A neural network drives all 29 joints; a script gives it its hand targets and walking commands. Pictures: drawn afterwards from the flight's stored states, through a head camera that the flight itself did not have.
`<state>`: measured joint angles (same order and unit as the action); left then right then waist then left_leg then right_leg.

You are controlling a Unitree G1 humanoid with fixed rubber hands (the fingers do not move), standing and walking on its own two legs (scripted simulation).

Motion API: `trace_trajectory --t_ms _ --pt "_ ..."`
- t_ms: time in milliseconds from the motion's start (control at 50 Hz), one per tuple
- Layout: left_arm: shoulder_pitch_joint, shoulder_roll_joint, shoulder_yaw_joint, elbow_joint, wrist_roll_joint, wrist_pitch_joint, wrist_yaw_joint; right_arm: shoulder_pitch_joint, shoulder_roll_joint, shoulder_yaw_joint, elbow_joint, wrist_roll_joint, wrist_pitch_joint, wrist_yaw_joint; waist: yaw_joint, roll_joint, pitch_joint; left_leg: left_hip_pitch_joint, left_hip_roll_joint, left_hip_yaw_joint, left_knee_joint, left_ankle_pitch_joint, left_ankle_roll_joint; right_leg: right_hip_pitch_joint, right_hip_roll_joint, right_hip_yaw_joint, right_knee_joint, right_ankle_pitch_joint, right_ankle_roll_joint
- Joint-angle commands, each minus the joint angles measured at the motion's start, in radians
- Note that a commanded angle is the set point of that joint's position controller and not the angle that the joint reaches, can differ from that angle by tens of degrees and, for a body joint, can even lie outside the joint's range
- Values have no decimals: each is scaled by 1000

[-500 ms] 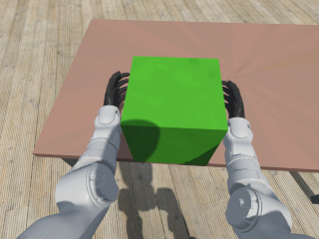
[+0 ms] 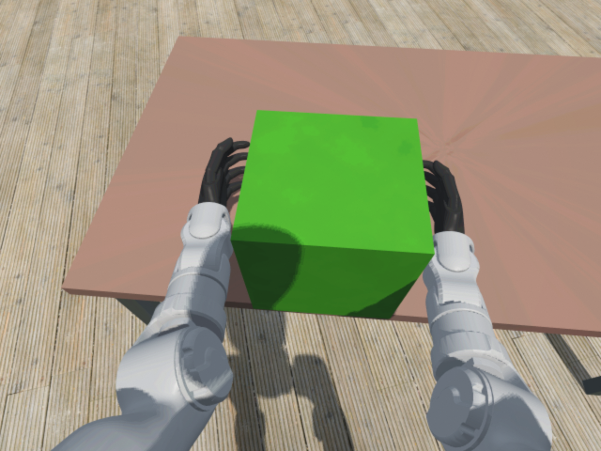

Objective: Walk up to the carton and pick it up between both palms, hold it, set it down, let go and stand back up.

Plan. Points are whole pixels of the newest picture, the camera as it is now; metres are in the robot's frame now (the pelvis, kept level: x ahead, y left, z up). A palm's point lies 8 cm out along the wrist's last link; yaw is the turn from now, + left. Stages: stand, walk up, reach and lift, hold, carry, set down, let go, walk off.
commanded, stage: reach and lift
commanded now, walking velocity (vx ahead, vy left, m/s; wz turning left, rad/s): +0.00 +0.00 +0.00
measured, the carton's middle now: (328, 221) +0.43 -0.01 +0.00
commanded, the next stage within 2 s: none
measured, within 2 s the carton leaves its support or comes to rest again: leaves its support in 0.62 s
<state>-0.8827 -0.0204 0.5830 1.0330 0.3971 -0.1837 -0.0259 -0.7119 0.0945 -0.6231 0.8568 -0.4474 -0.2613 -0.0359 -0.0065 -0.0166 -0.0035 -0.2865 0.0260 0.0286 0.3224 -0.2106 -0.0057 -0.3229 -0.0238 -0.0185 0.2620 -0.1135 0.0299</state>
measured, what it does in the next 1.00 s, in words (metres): stands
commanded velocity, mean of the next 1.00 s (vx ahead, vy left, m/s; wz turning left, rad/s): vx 0.00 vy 0.00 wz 0.00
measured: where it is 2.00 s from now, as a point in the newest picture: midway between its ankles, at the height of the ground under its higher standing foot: outside the picture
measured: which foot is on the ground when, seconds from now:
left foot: down 0.00-1.00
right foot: down 0.00-1.00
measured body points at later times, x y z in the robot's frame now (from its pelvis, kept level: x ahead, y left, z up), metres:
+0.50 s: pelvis -0.01 +0.00 +0.00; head +0.05 +0.01 +0.45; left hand +0.41 +0.16 +0.06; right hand +0.39 -0.15 +0.05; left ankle -0.04 +0.12 -0.75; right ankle +0.00 -0.14 -0.75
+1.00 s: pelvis -0.03 +0.00 +0.00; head -0.02 +0.01 +0.45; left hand +0.39 +0.16 +0.11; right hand +0.37 -0.16 +0.10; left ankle -0.04 +0.12 -0.75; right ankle +0.00 -0.14 -0.75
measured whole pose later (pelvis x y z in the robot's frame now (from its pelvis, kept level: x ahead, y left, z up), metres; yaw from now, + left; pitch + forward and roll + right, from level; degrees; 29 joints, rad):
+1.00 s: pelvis -0.03 +0.00 +0.00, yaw +1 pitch +0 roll -1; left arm -0.80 -0.03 0.44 0.83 0.31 0.09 0.00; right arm -0.66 0.05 -0.44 0.83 -0.25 -0.09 -0.06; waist 0.00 -0.02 0.02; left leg -0.13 0.03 0.02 0.30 -0.17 -0.01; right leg -0.14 -0.02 -0.04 0.21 -0.07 0.02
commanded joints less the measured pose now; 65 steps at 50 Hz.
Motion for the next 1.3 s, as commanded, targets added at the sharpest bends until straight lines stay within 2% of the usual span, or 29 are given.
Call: trace_trajectory --t_ms 0,80,260,400,560,660,760,840,940,1140,1200,1280 --pt "-330 -421 -224 41 35 9 -88 -437 513 327 36 -50 -58 121 41 29 -515 -19 -27 106 3 439 -23 490 25 -78 99 459 0" --pt "-307 -445 -261 29 22 6 -79 -437 512 357 48 -36 -74 118 40 38 -527 10 -23 103 24 501 -35 484 33 -81 99 486 -10" --pt "-296 -477 -347 7 -28 9 -83 -450 506 431 40 15 -91 99 20 21 -531 2 -29 98 17 479 -43 547 33 -74 96 554 -13" --pt "-329 -515 -418 -26 -66 9 -81 -493 493 469 12 55 -98 90 1 29 -571 52 -31 84 22 490 -63 538 43 -79 73 529 -21" --pt "-409 -553 -476 -58 -104 12 -74 -572 476 499 -28 101 -84 89 -9 37 -605 104 -32 67 16 440 -77 493 49 -80 40 422 -26" --pt "-439 -546 -455 -60 -108 49 -81 -602 468 490 -41 117 -32 92 -2 23 -537 87 -39 74 -22 297 -61 474 40 -73 16 278 -22" --pt "-435 -519 -405 -85 -100 132 -95 -614 452 464 -69 129 38 99 16 2 -443 80 -46 92 -62 172 -39 460 34 -72 -8 142 -15" --pt "-409 -512 -391 -147 -95 206 -104 -615 434 467 -111 152 79 104 20 -4 -415 118 -50 98 -63 182 -38 468 40 -76 -19 125 -8" --pt "-356 -525 -424 -247 -101 275 -111 -593 411 502 -160 194 101 104 9 3 -417 195 -52 90 -39 275 -52 472 54 -88 -21 170 -3" --pt "-276 -576 -625 -463 -171 359 -104 -557 389 672 -278 329 118 75 -32 32 -462 291 -58 51 21 470 -85 484 78 -99 -2 318 -9" --pt "-258 -588 -682 -530 -194 392 -102 -558 393 742 -334 382 142 59 -40 28 -463 286 -64 35 26 477 -82 498 78 -89 4 346 -8" --pt "-228 -589 -713 -591 -208 444 -108 -561 393 809 -394 444 187 37 -45 17 -431 262 -73 18 15 420 -70 511 74 -77 5 337 -4"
